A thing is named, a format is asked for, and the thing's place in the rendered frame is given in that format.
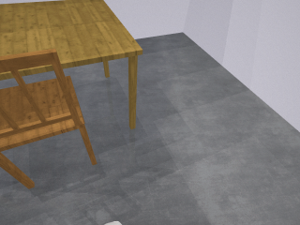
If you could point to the chair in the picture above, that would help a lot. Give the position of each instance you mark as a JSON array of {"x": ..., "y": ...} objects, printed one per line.
[{"x": 30, "y": 112}]

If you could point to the table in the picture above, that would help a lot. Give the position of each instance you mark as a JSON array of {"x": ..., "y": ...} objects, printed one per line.
[{"x": 83, "y": 32}]

